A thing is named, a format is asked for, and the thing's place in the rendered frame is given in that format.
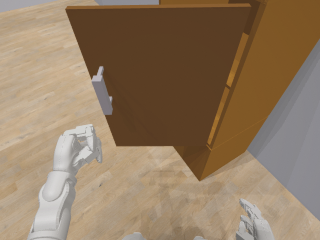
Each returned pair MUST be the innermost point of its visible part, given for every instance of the robot left forearm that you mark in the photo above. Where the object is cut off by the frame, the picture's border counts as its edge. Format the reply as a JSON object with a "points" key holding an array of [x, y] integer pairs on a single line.
{"points": [[55, 198]]}

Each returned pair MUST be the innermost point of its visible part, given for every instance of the handle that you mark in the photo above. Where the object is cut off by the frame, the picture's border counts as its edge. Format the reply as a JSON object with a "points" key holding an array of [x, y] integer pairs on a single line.
{"points": [[99, 86]]}

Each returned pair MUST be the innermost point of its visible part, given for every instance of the cupboard door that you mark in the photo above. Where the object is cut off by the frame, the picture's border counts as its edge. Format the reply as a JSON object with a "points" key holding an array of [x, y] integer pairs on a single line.
{"points": [[166, 66]]}

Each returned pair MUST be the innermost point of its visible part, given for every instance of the right robot hand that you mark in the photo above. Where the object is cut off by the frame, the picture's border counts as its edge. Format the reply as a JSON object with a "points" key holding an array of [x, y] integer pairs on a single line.
{"points": [[259, 229]]}

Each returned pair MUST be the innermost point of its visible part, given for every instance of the left robot hand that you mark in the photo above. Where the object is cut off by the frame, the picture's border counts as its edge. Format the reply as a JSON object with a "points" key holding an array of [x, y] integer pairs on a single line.
{"points": [[70, 154]]}

